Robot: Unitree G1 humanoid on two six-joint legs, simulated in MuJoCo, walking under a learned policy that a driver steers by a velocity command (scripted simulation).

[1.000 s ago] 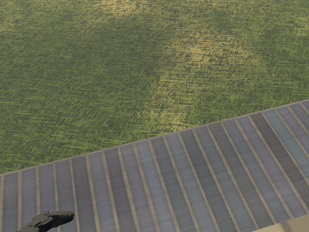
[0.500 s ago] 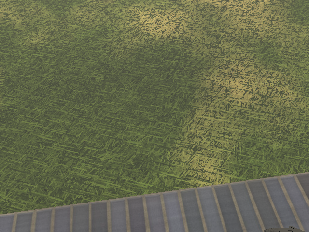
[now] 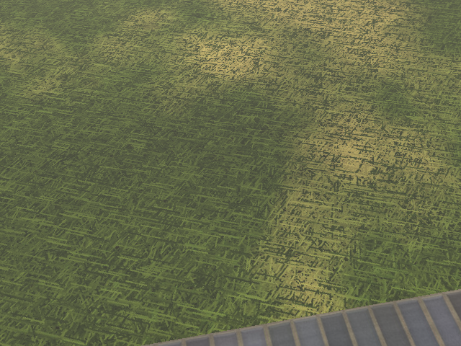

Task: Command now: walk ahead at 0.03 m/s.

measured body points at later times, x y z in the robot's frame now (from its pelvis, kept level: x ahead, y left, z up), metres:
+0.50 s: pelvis +0.02 +0.00 +0.00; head +0.03 +0.00 +0.45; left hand +0.15 +0.28 -0.11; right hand +0.17 -0.28 -0.10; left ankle +0.01 +0.10 -0.73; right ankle -0.02 -0.14 -0.73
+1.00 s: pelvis +0.20 -0.01 -0.01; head +0.21 -0.01 +0.44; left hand +0.09 +0.20 -0.15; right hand +0.40 -0.21 -0.11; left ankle +0.34 +0.12 -0.71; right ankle +0.01 -0.13 -0.73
